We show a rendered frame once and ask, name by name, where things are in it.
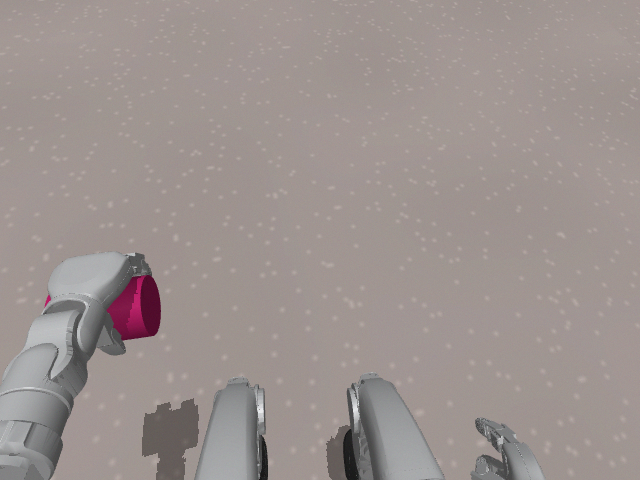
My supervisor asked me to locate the left robot arm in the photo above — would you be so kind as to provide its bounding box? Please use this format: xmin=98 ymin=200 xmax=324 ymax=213
xmin=0 ymin=294 xmax=106 ymax=480

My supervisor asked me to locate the right robot foot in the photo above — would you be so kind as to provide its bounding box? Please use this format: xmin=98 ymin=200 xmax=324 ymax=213
xmin=343 ymin=429 xmax=359 ymax=480

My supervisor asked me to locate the can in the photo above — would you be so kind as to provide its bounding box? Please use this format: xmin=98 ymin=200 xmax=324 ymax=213
xmin=44 ymin=275 xmax=161 ymax=341

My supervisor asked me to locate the right robot hand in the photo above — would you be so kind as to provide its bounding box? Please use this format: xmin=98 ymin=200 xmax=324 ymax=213
xmin=471 ymin=418 xmax=546 ymax=480

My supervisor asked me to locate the left robot hand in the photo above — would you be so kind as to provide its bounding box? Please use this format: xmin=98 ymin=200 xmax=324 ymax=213
xmin=47 ymin=251 xmax=152 ymax=356

